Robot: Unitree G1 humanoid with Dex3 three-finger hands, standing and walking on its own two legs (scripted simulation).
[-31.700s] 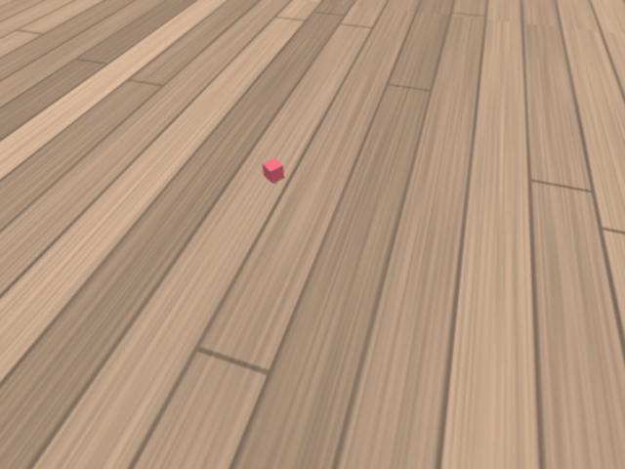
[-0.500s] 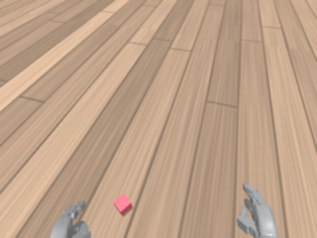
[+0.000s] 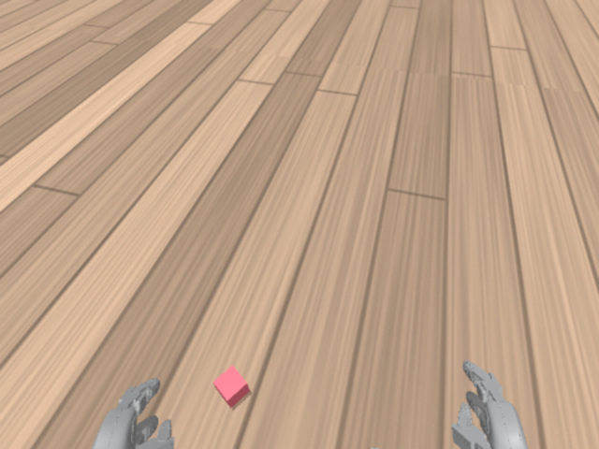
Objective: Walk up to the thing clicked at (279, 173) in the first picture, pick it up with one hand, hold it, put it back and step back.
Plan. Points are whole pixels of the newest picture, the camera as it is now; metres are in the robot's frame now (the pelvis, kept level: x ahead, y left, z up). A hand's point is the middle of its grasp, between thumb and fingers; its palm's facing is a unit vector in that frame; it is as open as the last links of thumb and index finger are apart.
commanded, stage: home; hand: left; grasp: from above
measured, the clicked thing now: (231, 386) +0.43 +0.21 -0.68
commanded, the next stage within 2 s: stand in 1.16 s
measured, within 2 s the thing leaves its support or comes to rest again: neither
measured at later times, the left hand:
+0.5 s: hand (168, 443) +0.16 +0.18 -0.04, palm faces +0.05 -0.98 -0.21, open 7.5 cm
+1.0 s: hand (167, 445) +0.16 +0.18 -0.04, palm faces +0.05 -0.98 -0.21, open 7.4 cm
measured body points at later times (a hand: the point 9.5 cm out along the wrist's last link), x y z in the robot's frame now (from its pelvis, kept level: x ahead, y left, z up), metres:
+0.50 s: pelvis +0.00 +0.00 +0.00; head +0.02 +0.00 +0.45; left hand +0.16 +0.23 -0.03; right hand +0.16 -0.25 -0.07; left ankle +0.01 +0.12 -0.68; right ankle +0.01 -0.14 -0.68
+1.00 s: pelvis +0.00 +0.00 +0.00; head +0.01 +0.00 +0.45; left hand +0.16 +0.23 -0.03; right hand +0.16 -0.25 -0.06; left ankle +0.01 +0.12 -0.68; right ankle +0.01 -0.14 -0.68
